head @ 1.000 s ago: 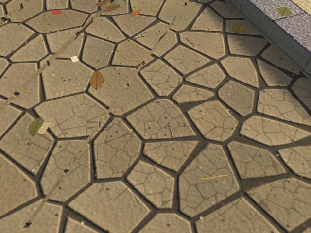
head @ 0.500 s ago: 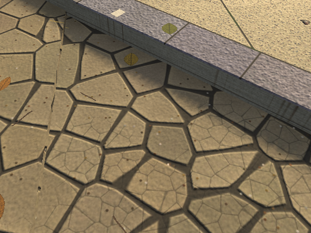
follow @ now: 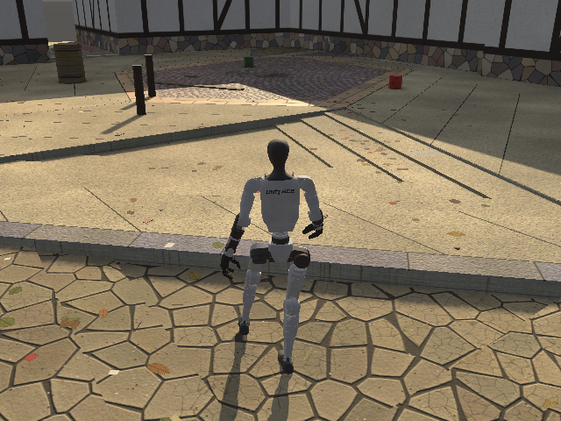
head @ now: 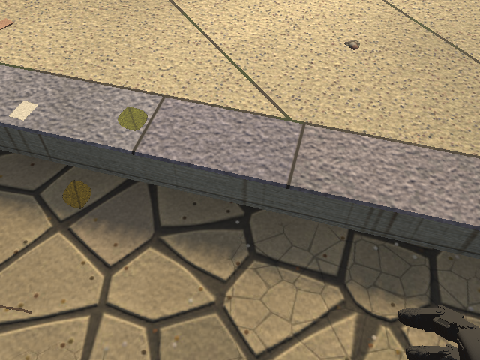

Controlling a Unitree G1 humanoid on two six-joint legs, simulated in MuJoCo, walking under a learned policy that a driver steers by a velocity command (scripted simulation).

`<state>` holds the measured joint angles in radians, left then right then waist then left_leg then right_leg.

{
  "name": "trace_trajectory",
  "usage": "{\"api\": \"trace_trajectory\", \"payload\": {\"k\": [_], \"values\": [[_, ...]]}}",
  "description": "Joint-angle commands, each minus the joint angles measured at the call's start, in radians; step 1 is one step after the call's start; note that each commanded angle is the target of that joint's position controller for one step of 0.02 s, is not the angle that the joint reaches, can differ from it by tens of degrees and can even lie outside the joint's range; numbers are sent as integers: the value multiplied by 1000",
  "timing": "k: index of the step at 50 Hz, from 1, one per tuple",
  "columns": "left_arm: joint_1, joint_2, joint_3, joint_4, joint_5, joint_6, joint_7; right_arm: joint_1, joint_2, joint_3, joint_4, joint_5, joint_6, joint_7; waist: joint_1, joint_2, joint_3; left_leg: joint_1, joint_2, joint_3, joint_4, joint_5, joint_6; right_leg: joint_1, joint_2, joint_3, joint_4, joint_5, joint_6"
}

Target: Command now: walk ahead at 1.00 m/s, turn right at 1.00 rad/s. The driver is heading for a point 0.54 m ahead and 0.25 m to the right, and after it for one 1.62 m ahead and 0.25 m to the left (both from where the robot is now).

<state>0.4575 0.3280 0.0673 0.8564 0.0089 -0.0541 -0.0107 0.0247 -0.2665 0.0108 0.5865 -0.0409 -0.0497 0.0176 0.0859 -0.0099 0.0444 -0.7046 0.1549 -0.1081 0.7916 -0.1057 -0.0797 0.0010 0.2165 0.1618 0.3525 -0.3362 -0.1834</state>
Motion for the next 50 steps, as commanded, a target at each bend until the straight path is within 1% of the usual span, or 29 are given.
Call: {"api": "trace_trajectory", "payload": {"k": [1, 3, 5, 6, 7, 8, 10, 13, 17, 19, 21, 23, 25, 26, 27, 28, 29, 31, 34, 36, 38, 39, 42, 44, 46, 47, 48, 49, 50], "values": [[-96, 175, 50, -96, -11, -30, -7, -31, -87, -20, -60, 23, -2, 2, -36, -10, 17, 376, -98, 107, -158, 170, 24, -315, -203, 226, -133, 495, -79], [-82, 192, 56, -93, -8, -23, 1, 26, -138, -38, -47, 20, -6, -11, -60, -22, -40, 455, -143, 92, -242, 78, 42, -182, -213, 248, 13, 691, -33], [-127, 234, 60, -90, 5, -26, -2, 344, -218, -79, 35, 14, -16, -37, -247, 1, -218, 782, -150, 122, -240, -52, 74, -201, -191, 184, 414, 827, 17], [-158, 133, 31, -115, 11, -41, 0, 563, -286, -105, 76, -11, -22, -59, -331, 89, -335, 1004, 21, -52, -243, -340, 107, -358, -137, 115, 760, 547, 33], [-21, -22, -11, -166, -29, -43, -1, 512, -370, -119, 80, -46, -24, -51, -181, 432, -438, 1154, 305, -660, -472, -576, 212, -644, -28, 20, 1033, -170, 72], [-78, 51, -18, -147, 3, -35, 8, 397, -285, -116, 67, -23, -18, -37, -174, 316, -319, 1039, 271, -785, -553, -746, 239, -770, -119, -6, 1083, -73, 49], [-211, 82, -13, -149, 30, -20, -13, 294, -159, -92, 83, -12, -19, -22, -155, 72, -107, 791, 176, -456, -539, -527, 229, -753, -209, -38, 984, 64, 60], [-271, 22, -33, -190, 37, 2, -45, 352, -109, -73, 172, -3, -44, -12, -109, 100, -22, 639, 105, -244, -583, -299, 215, -731, -233, -12, 891, 26, 79], [-429, 31, -52, -274, 38, 4, -66, 354, -140, -77, 212, 17, -70, 1, -79, 97, 60, 557, 91, -42, -715, -93, 225, -776, -246, -36, 654, 168, 106], [-498, 26, -63, -295, 33, 1, -83, 353, -140, -75, 222, 27, -75, 6, -86, 64, 62, 490, 24, 111, -783, 44, 200, -625, -229, -155, 456, 291, 105], [-534, 15, -74, -301, 28, -3, -85, 377, -176, -81, 243, 34, -82, 11, -82, 76, 88, 463, 54, 145, -831, 246, 201, -473, -233, -209, 337, 356, 82], [-520, 39, -66, -284, 39, -5, -67, 416, -221, -87, 268, 36, -78, 7, -65, 86, 41, 613, 57, 192, -725, 651, 186, -413, -183, -257, 276, 310, 54], [-303, 89, -41, -219, 50, -6, -42, 416, -280, -96, 277, 29, -60, -11, 54, 144, -117, 689, 78, 219, -392, 1010, 168, -184, -123, -263, 266, 192, 20], [-96, 124, -22, -149, 50, -6, -25, 390, -271, -90, 268, 29, -47, -20, 153, 131, -212, 624, 45, 227, -115, 970, 154, 26, -128, -242, 210, 186, 3], [32, 196, 1, -112, 63, -6, -5, 405, -194, -71, 241, 18, -43, -20, 161, 28, -314, 421, -14, 206, 236, 498, 155, 262, -302, -56, 222, -3, 6], [-13, 288, 22, -123, 76, -4, 8, 528, -52, -43, 189, 37, -45, -2, 1, -279, -412, 78, -178, 129, 595, -382, 132, 435, -575, 481, 90, -179, -71], [-37, 239, 24, -135, 45, -6, 5, 445, -151, -58, 181, 34, -45, -14, 43, -158, -417, -5, -153, 8, 669, -329, 171, 396, -561, 602, -23, -206, -62], [-158, 123, 1, -116, 38, -28, 7, 335, -123, -46, 176, 37, -40, -9, -32, 10, -118, -4, -77, 31, 541, -148, 161, 74, -495, 289, -71, 115, -37], [-174, 37, -25, -88, 29, -57, 6, 380, -78, -38, 208, 14, 4, 11, -114, -22, -70, 138, -33, 20, 448, -138, 128, -133, -434, 55, -142, 404, 22], [-150, 34, -24, -65, 12, -77, 3, 320, -64, -40, 197, 9, 25, 22, -112, -50, -32, 66, -33, 52, 440, -107, 122, -124, -415, -56, -182, 541, 46], [-69, 44, -20, -45, 20, -81, 2, 250, -35, -38, 161, 17, 39, 20, -97, -50, -33, -120, -48, 70, 620, -96, 131, -12, -453, -109, -124, 838, 69], [-8, 47, -16, -18, 30, -80, 3, 208, -14, -36, 150, 21, 50, 6, -76, -93, -44, -252, -72, 111, 856, -164, 142, 66, -474, -113, -117, 812, 46], [41, 4, -38, 32, 48, -70, -3, 22, 25, -20, 58, 33, 61, -31, -91, -27, 81, -644, -109, 97, 1194, -346, 217, 118, -473, -178, -122, 553, 64], [179, -57, -65, 108, 60, -61, -1, -238, 92, 29, -59, 27, 47, -44, -43, 26, 203, -847, -148, 204, 1207, -483, 244, 157, -409, -258, -149, 717, 140], [251, -46, -76, 153, 58, -60, 23, -316, 107, 55, -129, 32, 25, -27, -51, 41, 172, -794, -142, 294, 1034, -534, 252, 183, -410, -327, -207, 866, 177], [109, 8, -76, 99, 39, -53, 39, -201, 89, 68, -116, 25, 32, 0, -155, 53, 81, -390, -152, 370, 778, -439, 274, -7, -386, -436, -248, 1243, 202], [54, 8, -81, 37, 2, -62, 55, -80, 18, 55, -62, 36, 38, 21, -181, 79, -29, 40, -253, 493, 576, -311, 246, -198, -349, -442, -162, 1657, 182], [46, 123, -65, 9, -29, -88, 77, 64, 13, 34, -15, 48, 63, 21, -284, -9, -225, 399, -328, 483, 672, -303, 254, -294, -423, -417, 84, 2361, 184], [-30, 213, -27, -41, -35, -105, 66, 254, -31, 12, 19, 25, 70, 25, -358, -152, -282, 478, -327, 410, 511, -313, 285, -260, -473, -342, 349, 2418, 195]]}}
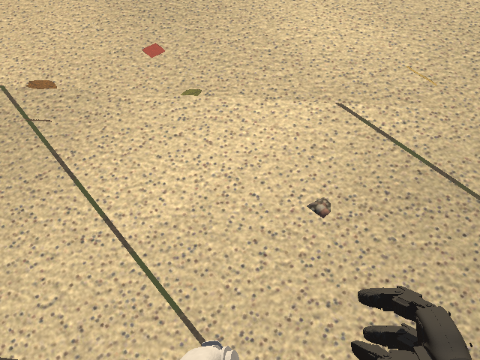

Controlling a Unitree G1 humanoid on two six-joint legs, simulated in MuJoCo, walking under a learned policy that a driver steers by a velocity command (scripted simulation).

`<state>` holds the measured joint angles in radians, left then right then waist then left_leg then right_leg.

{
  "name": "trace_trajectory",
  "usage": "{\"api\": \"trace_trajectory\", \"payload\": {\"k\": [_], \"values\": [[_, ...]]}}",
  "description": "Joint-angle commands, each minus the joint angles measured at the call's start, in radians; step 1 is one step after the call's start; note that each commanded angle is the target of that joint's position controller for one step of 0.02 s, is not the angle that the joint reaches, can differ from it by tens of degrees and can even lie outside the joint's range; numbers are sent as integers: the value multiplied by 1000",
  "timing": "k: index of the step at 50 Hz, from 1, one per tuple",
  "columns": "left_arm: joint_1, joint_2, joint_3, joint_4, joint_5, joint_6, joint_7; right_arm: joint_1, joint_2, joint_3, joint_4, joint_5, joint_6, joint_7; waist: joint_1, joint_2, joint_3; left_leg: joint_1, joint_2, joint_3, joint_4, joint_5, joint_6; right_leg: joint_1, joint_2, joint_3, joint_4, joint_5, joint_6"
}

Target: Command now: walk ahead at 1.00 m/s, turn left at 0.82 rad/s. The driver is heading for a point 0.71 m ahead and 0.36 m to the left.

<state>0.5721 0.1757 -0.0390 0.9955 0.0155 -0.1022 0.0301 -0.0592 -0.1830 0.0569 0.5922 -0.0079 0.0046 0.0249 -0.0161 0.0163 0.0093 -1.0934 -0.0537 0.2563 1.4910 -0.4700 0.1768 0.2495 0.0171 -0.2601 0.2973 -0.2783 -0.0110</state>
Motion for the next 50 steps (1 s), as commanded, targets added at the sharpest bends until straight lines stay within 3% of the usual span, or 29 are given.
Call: {"api": "trace_trajectory", "payload": {"k": [1, 2, 3, 4, 6, 7, 8, 10, 12, 15, 18, 20, 21, 22, 23, 25, 27, 31, 34, 36, 38, 40, 41, 42, 43, 44, 46, 47, 50], "values": [[-241, 443, 121, -232, -56, -45, 14, 557, -216, -93, 84, -10, 11, 20, -374, -246, -367, 1065, -89, -236, -385, 8, 168, -566, -239, 87, 916, 2152, 42], [-241, 255, 84, -272, -25, -47, -38, 448, -361, -136, 99, 3, -2, 5, -226, 182, -381, 1161, 143, -875, -817, 115, 279, -841, 46, 135, 1443, 170, 58], [-261, 257, 84, -391, 36, -72, -54, 425, -423, -175, 73, 6, -4, -18, -159, 127, -546, 1357, 209, -1388, -1036, 314, 310, -998, 97, 379, 1622, 141, 20], [-325, 223, 71, -418, 38, -76, -66, 390, -406, -180, 95, 13, -3, -37, -131, -9, -398, 1298, 219, -1411, -1144, 32, 246, -1147, 54, 418, 1669, 159, -10], [-429, 90, 35, -456, 36, -60, -47, 401, -239, -140, 185, -21, -24, -53, -34, -197, 4, 898, 169, -1178, -1116, 135, 218, -1276, 19, 384, 1741, -10, -15], [-449, 38, 15, -498, 44, -34, -33, 409, -182, -124, 210, -37, -45, -52, 12, -176, 48, 795, 135, -1072, -1085, 190, 224, -1330, 28, 382, 1865, -117, -16], [-437, -22, -8, -516, 63, 1, -19, 402, -161, -122, 228, -23, -63, -47, 66, -195, 35, 691, 99, -910, -1047, 237, 185, -1304, -13, 399, 1868, -165, -25], [-424, 51, 3, -538, 45, 40, 1, 261, -207, -120, 191, -17, -99, -17, 159, -202, 142, 401, 0, -624, -1180, 227, 105, -1114, -69, 338, 1367, -238, -18], [-564, 118, 12, -605, 31, 42, -11, 277, -220, -126, 185, -3, -120, -28, 94, -148, 177, 305, -63, -573, -1300, 384, 113, -903, -98, 240, 927, -64, 21], [-478, 60, 1, -569, 8, 47, -48, 333, -288, -159, 179, 17, -104, -34, 64, -21, -61, 469, -78, -513, -1289, 613, 74, -433, -37, 220, 533, 341, 26], [-346, 201, 59, -510, -22, 42, -20, 335, -358, -196, 153, 0, -96, -23, 133, 93, -186, 858, -45, -577, -964, 1050, 2, -341, 31, 240, 300, 219, 35], [-29, 289, 110, -384, -22, 24, 16, 214, -275, -182, 91, -17, -104, -11, 281, 18, -274, 773, -64, -543, -467, 751, -66, -26, -57, 286, 178, 257, 36], [39, 264, 107, -342, 26, 16, 17, 210, -110, -134, 52, -34, -104, -19, 243, -113, -232, 478, -75, -506, -216, 30, -52, 157, -214, 404, 299, 200, 45], [-87, 317, 108, -397, 87, 13, 4, 412, -58, -102, -5, 17, -96, -36, 55, -285, -318, 312, -66, -410, -29, -47, -80, 217, -476, 863, 236, 455, -44], [-199, 259, 116, -417, 74, 12, -3, 405, -143, -111, 16, 5, -75, -43, 61, -177, -329, 236, -3, -362, 31, 88, -76, 99, -475, 992, 87, 35, -152], [-280, 160, 91, -397, 53, -4, -18, 260, -192, -123, -8, -26, -43, -8, 53, -3, -94, 245, 72, -347, 10, 190, -85, -208, -370, 784, -29, -228, -141], [-201, 153, 84, -307, 30, -21, -14, 214, -170, -116, -47, -27, -15, 30, 29, -28, 25, 225, 123, -362, -40, 217, -92, -319, -316, 561, -55, -9, -80], [-168, 169, 85, -240, 10, -37, -30, 128, -151, -94, -108, -32, 11, 44, 2, -112, 65, 284, 115, -277, -204, 341, -104, -400, -234, 230, -107, 482, 11], [-109, 169, 82, -192, 10, -32, -24, 12, -150, -81, -121, -24, 9, 52, 31, -73, 121, 310, 73, -149, -443, 416, -73, -330, -160, 71, -135, 646, 53], [-93, 213, 87, -188, 9, -28, -10, -13, -145, -73, -115, -22, 2, 64, 23, -82, 110, 495, 0, -40, -634, 427, -27, -323, -154, 1, -86, 1049, 78], [-58, 274, 103, -181, 3, -17, 18, 63, -170, -83, -90, -26, -1, 62, -36, -142, 38, 661, -63, -2, -687, 404, -2, -275, -199, 3, 82, 1388, 87], [-164, 327, 120, -225, 6, 7, 36, 419, -256, -128, 15, -31, -5, 45, -224, -149, -110, 1055, -92, -85, -727, 354, 65, -410, -250, 49, 530, 1478, 82], [-244, 332, 129, -251, -3, 17, 24, 604, -285, -155, 81, -20, -17, 22, -308, -43, -149, 1306, -9, -241, -920, 506, 142, -607, -160, 37, 979, 907, 78], [-270, 219, 106, -293, 16, 18, 2, 532, -328, -175, 95, 11, -14, -8, -202, 140, -121, 1426, 98, -401, -857, 756, 137, -893, 20, 56, 1334, -210, 49], [-125, 149, 83, -370, 10, 12, 4, 472, -392, -175, 33, -16, -18, -12, -53, 64, -277, 1511, 318, -699, -804, 1367, 263, -993, -38, 215, 1491, -302, 54], [-166, 198, 75, -404, -6, 8, 4, 484, -366, -184, 16, -23, -14, -27, -107, 8, -408, 1590, 404, -883, -967, 1111, 376, -1104, -30, 321, 1507, -226, 62], [-229, 221, 77, -392, 17, 13, 1, 361, -255, -150, 33, -10, -25, -53, 2, -129, -76, 1149, 334, -789, -1147, 825, 274, -1069, -106, 309, 1263, -145, 66], [-192, 214, 76, -372, 28, 34, -1, 311, -239, -137, 39, -7, -35, -52, 70, -146, -7, 975, 307, -697, -1165, 934, 248, -979, -115, 308, 1188, -170, 76], [-212, 162, 64, -364, 25, 72, -7, 308, -239, -129, 93, -7, -71, -31, 107, -122, 56, 693, 158, -443, -1181, 1155, 143, -741, -121, 265, 776, -90, 72]]}}
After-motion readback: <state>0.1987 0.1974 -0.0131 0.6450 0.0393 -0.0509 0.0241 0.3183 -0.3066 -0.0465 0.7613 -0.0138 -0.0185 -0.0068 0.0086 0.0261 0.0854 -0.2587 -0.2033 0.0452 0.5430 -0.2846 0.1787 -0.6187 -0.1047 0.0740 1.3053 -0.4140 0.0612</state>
